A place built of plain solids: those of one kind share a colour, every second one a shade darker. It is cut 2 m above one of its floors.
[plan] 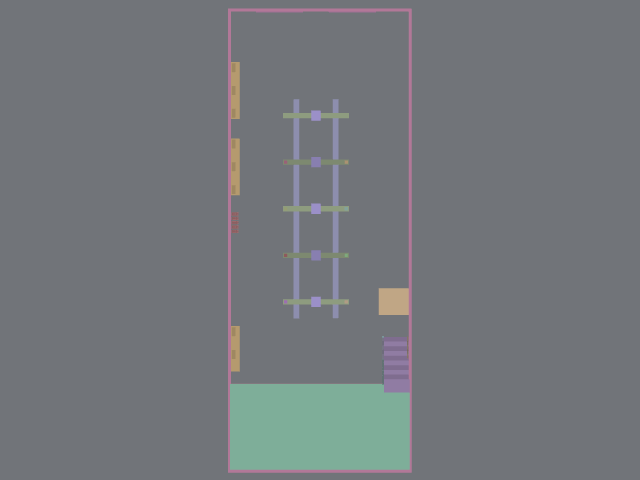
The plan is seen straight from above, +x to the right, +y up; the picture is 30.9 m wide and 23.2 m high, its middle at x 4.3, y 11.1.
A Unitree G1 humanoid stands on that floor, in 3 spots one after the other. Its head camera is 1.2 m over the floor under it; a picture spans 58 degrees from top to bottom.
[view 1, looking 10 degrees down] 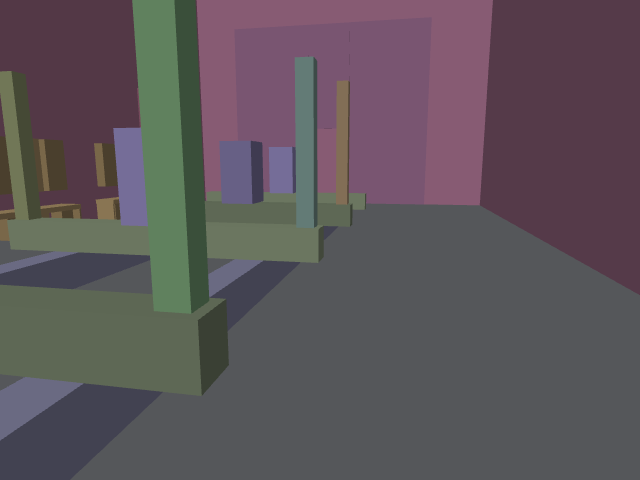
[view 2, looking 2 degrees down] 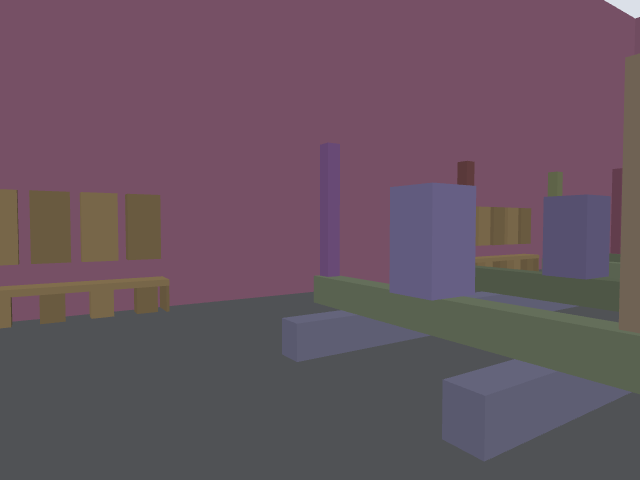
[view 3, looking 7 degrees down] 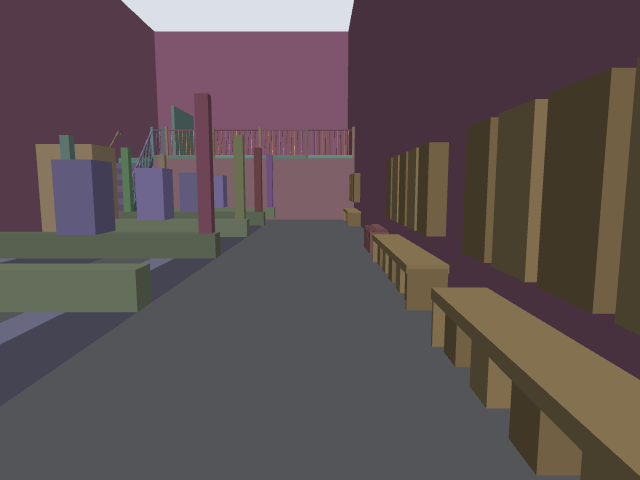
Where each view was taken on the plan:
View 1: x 6.42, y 8.84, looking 101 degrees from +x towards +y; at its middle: cross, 3.84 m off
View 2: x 6.54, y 5.44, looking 147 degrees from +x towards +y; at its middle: shore0w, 4.75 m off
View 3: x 1.25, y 20.14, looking -90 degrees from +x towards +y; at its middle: ground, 9.85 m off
